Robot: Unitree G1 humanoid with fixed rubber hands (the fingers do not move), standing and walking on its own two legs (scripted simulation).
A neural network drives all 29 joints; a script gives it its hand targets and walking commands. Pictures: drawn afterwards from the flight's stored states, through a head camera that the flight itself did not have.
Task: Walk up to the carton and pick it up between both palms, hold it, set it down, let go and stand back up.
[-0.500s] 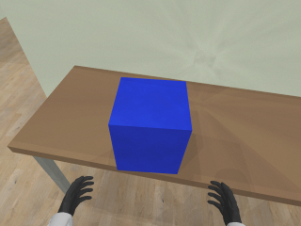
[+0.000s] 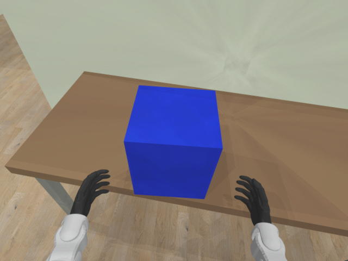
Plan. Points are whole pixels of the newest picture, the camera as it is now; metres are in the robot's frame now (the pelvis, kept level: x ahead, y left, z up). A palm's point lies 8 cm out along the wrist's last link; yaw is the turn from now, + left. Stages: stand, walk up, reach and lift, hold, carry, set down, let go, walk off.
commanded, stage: reach and lift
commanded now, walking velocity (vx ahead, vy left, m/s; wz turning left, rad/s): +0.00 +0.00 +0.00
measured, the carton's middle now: (173, 144) +0.43 +0.03 +0.00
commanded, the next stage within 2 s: none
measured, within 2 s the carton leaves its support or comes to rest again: neither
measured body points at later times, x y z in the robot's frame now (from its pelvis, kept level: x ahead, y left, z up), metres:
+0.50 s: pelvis +0.00 +0.00 +0.01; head +0.00 +0.02 +0.46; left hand +0.33 +0.22 +0.05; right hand +0.32 -0.18 +0.04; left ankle +0.02 +0.11 -0.74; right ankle -0.04 -0.09 -0.74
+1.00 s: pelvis -0.01 +0.00 +0.01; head +0.00 +0.02 +0.46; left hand +0.40 +0.22 +0.12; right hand +0.38 -0.18 +0.11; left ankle +0.02 +0.11 -0.74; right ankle -0.04 -0.09 -0.74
